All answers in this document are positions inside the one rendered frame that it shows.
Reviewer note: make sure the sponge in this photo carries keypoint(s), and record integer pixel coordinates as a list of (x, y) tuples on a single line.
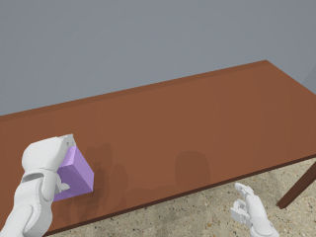
[(75, 172)]

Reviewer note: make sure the robot left forearm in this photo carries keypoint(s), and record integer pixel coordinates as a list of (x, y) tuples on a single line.
[(31, 215)]

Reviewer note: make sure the robot right forearm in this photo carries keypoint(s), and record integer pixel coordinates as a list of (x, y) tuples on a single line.
[(261, 227)]

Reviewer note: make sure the left robot hand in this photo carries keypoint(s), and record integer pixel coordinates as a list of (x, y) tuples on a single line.
[(48, 154)]

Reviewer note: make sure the table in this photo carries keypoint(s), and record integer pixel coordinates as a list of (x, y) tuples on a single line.
[(166, 140)]

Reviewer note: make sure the right robot hand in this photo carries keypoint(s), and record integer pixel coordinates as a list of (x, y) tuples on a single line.
[(242, 211)]

